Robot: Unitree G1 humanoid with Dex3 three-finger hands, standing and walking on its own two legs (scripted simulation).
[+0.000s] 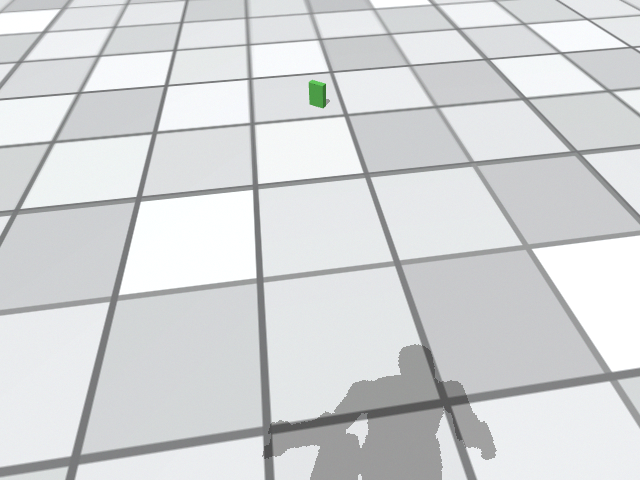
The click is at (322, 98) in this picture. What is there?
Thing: carton on end
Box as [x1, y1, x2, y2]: [309, 80, 325, 107]
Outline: 311,80 309,82 309,103 323,107 325,105 325,83
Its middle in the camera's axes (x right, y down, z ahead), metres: -0.02 -0.88 +2.34
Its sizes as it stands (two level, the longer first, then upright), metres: 0.097 0.037 0.141
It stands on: the floor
